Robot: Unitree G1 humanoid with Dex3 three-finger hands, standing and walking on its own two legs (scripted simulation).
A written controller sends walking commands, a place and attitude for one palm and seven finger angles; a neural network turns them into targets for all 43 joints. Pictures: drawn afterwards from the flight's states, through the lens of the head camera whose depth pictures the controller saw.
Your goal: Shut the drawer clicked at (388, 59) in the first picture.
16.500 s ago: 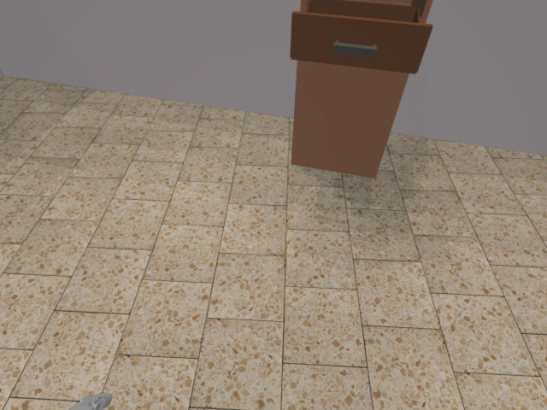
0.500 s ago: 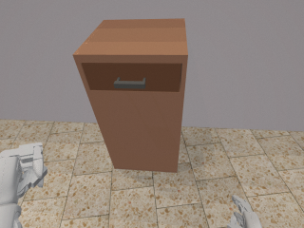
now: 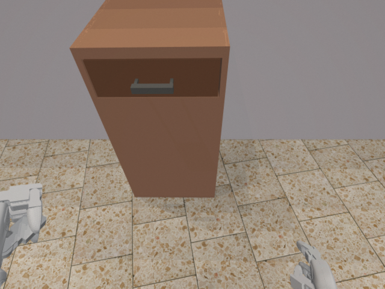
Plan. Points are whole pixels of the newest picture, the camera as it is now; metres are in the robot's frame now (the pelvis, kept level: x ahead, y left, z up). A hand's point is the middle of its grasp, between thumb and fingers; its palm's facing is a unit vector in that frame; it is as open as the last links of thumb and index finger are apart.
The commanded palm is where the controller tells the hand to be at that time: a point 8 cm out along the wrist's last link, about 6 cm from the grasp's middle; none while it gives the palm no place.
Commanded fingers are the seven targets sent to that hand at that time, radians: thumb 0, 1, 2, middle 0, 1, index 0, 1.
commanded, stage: step back with the hand held close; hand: left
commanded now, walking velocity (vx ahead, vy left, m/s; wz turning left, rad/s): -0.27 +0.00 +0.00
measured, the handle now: (153, 84) +0.68 +0.18 +0.04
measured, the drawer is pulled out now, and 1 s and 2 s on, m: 0.00 0.00 0.00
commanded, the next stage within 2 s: stop stepping back and stand still in 1.02 s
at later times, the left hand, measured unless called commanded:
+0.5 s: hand (8, 262) +0.13 +0.25 +0.16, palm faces +0.40 -0.76 -0.51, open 3.3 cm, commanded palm +0.06 +0.28 +0.17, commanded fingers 0.00 0.90 0.90 -1.40 -1.60 -1.40 -1.60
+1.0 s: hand out of the picture +0.07 +0.23 +0.16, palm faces +0.32 -0.83 -0.45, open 3.3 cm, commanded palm +0.01 +0.27 +0.17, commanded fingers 0.00 0.90 0.90 -1.40 -1.60 -1.40 -1.60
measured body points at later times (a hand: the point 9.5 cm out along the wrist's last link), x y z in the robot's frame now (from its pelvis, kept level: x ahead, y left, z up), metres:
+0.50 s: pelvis -0.06 +0.00 -0.02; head -0.04 +0.01 +0.43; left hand +0.10 +0.29 +0.18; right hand +0.12 -0.24 -0.09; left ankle +0.01 +0.09 -0.74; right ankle +0.02 -0.13 -0.74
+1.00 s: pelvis -0.13 +0.00 -0.01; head -0.09 +0.02 +0.44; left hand +0.05 +0.27 +0.19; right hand +0.06 -0.22 -0.09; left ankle +0.01 +0.09 -0.74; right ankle -0.22 -0.14 -0.74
